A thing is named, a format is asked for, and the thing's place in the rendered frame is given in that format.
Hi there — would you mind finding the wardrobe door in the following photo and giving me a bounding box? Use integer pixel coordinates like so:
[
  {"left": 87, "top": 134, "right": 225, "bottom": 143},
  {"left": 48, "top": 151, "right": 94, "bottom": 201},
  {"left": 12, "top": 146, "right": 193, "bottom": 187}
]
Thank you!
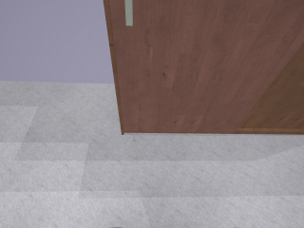
[
  {"left": 109, "top": 0, "right": 304, "bottom": 133},
  {"left": 237, "top": 43, "right": 304, "bottom": 129}
]

